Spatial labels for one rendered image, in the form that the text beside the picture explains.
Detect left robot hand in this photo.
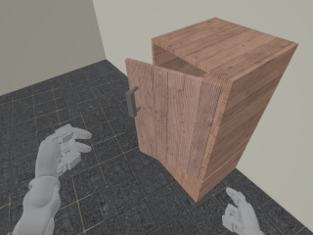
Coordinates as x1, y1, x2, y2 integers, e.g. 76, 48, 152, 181
35, 123, 92, 179

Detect handle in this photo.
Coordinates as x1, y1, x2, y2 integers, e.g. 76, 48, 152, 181
125, 86, 141, 118

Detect robot left forearm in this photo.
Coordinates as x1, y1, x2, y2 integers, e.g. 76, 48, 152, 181
12, 175, 61, 235

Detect cupboard door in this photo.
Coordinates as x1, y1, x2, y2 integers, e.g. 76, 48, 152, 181
125, 58, 223, 179

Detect right robot hand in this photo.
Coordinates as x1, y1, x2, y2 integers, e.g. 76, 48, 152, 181
222, 187, 260, 235

